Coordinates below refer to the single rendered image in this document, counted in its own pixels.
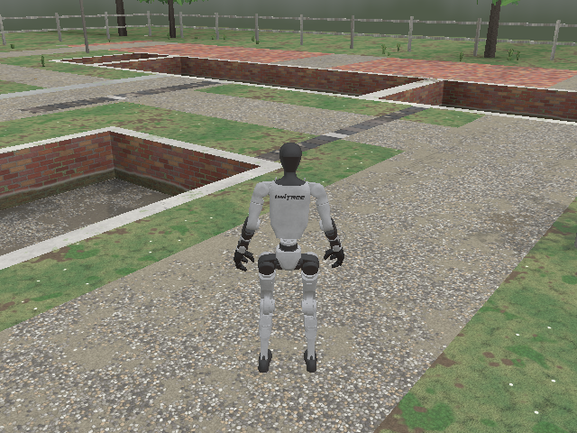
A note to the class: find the left robot upper arm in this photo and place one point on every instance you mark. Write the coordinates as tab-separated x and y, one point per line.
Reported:
261	190

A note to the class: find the robot right forearm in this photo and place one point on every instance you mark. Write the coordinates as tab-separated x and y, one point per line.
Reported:
333	238

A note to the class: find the left robot shin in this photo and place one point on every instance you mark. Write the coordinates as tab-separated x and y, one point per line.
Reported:
265	324

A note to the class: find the right robot foot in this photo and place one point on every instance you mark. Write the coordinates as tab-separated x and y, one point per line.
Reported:
311	364

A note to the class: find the right robot upper arm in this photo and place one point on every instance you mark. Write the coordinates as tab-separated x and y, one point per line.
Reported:
318	191

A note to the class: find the left robot hand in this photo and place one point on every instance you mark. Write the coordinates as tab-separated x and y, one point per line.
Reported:
238	257

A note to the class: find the robot left forearm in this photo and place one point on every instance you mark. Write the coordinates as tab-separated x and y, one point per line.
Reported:
245	238

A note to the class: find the right robot hand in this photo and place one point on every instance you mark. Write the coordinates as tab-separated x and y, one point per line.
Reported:
339	255

